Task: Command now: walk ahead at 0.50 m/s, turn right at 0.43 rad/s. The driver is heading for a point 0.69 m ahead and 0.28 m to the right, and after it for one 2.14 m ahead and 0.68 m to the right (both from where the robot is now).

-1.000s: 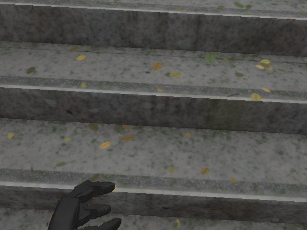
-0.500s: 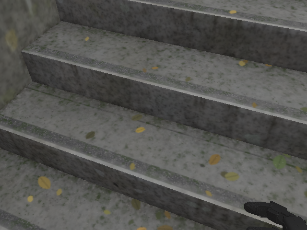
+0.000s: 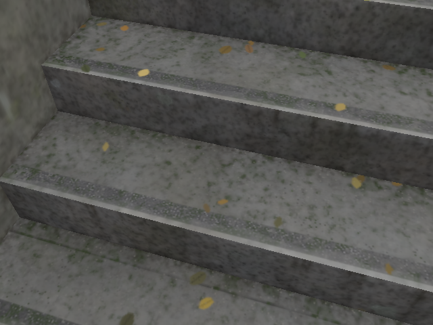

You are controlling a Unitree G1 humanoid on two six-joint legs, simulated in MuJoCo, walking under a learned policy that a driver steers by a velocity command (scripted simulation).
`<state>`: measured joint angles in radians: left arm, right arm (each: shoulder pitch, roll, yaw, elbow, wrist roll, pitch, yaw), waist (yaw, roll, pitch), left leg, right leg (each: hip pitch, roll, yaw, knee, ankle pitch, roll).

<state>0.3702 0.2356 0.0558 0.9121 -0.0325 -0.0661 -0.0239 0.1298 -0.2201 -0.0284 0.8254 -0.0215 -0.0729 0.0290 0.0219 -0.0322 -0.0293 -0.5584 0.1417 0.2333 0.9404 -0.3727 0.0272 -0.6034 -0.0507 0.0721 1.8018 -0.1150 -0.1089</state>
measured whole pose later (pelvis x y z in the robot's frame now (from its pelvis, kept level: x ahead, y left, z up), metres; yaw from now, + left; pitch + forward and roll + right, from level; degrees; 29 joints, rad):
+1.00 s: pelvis +0.56 -0.12 +0.32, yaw -36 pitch +2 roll +4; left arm 0.27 0.22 0.03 0.82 0.02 -0.04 -0.05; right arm 0.13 -0.22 -0.03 0.73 -0.04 -0.07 -0.06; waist -0.02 -0.01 -0.06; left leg -0.65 0.03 0.18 1.02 -0.41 0.06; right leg -0.54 0.17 0.20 1.66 -0.19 -0.09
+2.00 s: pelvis +0.73 -0.10 +0.38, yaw -13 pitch +3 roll -2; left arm 0.12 0.24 0.05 0.71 0.01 0.02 0.05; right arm 0.22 -0.19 -0.02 0.62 -0.02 0.06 0.00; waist -0.03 -0.07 -0.05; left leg -0.38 0.01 -0.05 0.75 -0.42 0.01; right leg -0.67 -0.04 -0.03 1.64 -0.36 0.14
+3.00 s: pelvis +0.94 -0.15 +0.55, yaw -24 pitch +1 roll +1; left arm 0.08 0.19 -0.01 0.58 -0.02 -0.04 -0.04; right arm 0.39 -0.22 -0.02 0.95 -0.05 -0.03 0.00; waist 0.02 -0.01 -0.11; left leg -0.34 0.09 0.21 0.71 -0.37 0.01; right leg -1.10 0.02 0.12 2.05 -0.01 -0.11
